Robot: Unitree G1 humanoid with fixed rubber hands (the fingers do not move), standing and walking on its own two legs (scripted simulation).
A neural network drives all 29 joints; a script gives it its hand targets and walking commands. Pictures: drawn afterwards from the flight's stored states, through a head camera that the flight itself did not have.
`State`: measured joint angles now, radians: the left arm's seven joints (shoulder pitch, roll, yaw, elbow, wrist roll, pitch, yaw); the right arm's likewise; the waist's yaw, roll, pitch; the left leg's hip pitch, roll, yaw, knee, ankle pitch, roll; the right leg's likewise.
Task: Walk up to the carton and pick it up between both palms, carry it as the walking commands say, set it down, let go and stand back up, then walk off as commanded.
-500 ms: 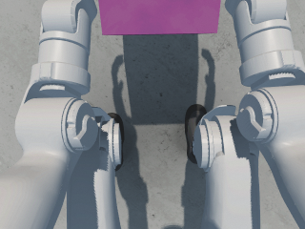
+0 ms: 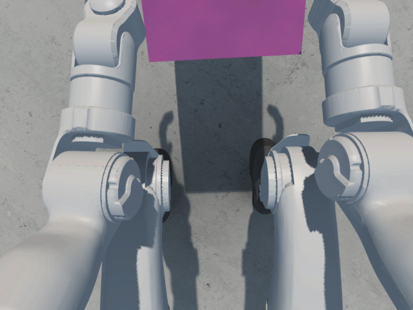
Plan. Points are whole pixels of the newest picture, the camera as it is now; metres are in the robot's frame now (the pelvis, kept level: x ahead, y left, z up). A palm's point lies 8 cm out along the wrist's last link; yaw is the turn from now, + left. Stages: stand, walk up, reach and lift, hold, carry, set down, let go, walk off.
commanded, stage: reach and lift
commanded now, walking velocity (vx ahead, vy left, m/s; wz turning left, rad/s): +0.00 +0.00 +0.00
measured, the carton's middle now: out of the picture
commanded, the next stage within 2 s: none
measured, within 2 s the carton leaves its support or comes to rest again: neither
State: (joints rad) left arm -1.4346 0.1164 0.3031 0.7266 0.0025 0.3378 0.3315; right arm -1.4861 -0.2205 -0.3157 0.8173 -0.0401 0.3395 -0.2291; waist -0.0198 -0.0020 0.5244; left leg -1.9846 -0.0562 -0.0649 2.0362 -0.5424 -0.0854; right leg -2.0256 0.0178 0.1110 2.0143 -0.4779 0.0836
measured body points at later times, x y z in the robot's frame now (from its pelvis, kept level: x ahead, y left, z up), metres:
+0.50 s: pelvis -0.01 -0.01 +0.04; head +0.34 -0.03 +0.31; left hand +0.56 +0.11 -0.07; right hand +0.55 -0.18 -0.07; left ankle +0.14 +0.14 -0.39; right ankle +0.15 -0.15 -0.39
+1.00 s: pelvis -0.01 +0.00 +0.09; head +0.32 -0.02 +0.38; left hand +0.54 +0.11 +0.00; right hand +0.54 -0.18 +0.00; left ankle +0.14 +0.14 -0.39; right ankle +0.15 -0.15 -0.39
